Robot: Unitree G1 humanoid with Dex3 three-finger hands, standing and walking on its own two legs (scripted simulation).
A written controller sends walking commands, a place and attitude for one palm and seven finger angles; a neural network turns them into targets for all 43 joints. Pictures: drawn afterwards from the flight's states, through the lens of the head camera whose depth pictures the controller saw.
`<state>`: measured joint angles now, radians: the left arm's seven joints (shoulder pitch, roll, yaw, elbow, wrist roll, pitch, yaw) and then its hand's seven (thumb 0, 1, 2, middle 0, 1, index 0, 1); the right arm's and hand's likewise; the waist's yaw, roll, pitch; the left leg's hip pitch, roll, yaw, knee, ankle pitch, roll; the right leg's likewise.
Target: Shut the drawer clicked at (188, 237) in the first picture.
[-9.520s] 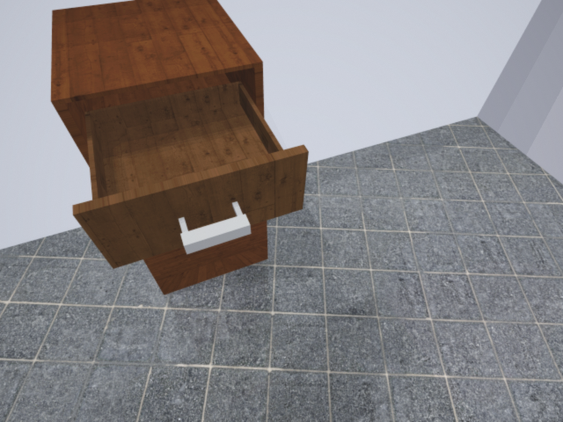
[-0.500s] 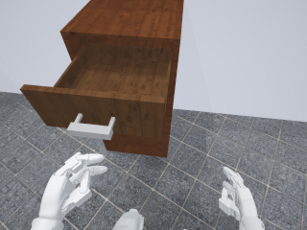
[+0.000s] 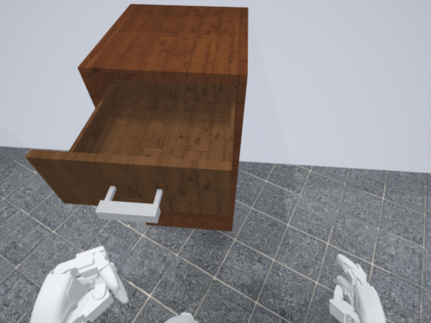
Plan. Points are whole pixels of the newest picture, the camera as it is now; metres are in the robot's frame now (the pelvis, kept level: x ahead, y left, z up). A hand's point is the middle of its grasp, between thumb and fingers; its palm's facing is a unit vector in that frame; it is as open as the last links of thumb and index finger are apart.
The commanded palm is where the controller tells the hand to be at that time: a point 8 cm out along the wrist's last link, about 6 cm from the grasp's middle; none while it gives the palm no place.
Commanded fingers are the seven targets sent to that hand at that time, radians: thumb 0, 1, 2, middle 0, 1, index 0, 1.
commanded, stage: raise the hand and make a fist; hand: left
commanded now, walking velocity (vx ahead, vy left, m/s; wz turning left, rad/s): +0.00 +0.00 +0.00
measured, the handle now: (132, 201) +0.33 +0.19 +0.04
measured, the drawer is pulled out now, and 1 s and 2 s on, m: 0.29 0.29 0.29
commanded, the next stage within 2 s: bring the fist close to the handle in 0.82 s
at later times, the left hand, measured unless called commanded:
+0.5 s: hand (92, 290) +0.15 +0.17 +0.13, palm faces -0.01 -1.00 -0.07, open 3.3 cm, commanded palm +0.10 +0.22 +0.14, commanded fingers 0.00 0.90 0.90 -1.40 -1.60 -1.40 -1.60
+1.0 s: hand (100, 291) +0.15 +0.16 +0.13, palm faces +0.01 -1.00 -0.09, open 3.3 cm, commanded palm +0.11 +0.22 +0.13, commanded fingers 0.00 0.90 0.90 -1.40 -1.60 -1.40 -1.60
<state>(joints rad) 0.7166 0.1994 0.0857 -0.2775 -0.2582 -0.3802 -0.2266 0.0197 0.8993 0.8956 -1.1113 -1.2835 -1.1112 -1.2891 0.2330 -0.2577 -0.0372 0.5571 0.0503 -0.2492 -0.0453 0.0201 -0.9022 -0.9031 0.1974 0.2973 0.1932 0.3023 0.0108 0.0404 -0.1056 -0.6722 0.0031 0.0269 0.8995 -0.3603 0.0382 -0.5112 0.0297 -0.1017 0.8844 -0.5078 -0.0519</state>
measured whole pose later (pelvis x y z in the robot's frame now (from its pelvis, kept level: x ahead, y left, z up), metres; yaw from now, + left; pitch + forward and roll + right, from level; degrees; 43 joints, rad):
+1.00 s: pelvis +0.00 +0.00 +0.02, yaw +1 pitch +2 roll -1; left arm 0.71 0.23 0.10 -0.43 -0.26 -0.18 -0.20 0.02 0.90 0.90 -1.40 -1.60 -1.40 -1.60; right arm 0.24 -0.23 0.04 0.55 0.06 -0.29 -0.05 0.02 -0.90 -0.90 0.20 0.30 0.20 0.30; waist 0.03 0.07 -0.10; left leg -0.52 0.00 0.01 0.80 -0.32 0.03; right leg -0.35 0.04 -0.11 0.76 -0.46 -0.06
